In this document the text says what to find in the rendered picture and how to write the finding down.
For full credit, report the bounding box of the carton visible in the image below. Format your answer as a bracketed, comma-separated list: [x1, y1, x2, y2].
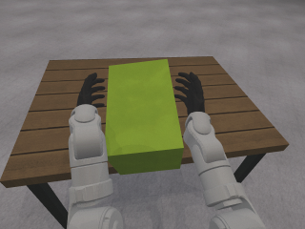
[105, 59, 184, 176]

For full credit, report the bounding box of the left robot upper arm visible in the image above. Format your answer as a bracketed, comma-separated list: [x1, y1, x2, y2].
[68, 206, 124, 229]

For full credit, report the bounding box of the table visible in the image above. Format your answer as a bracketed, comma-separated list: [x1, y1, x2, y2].
[0, 56, 290, 229]

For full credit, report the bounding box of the left robot hand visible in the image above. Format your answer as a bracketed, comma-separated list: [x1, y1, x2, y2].
[76, 73, 106, 108]

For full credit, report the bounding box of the robot left forearm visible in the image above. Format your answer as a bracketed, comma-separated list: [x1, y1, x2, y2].
[67, 104, 113, 229]

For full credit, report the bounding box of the right robot upper arm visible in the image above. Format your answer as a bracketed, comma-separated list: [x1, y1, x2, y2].
[209, 208, 266, 229]

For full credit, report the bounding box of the robot right forearm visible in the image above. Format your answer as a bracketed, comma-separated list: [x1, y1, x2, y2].
[183, 112, 267, 229]

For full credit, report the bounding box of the right robot hand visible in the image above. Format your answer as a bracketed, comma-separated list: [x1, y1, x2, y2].
[174, 72, 205, 115]

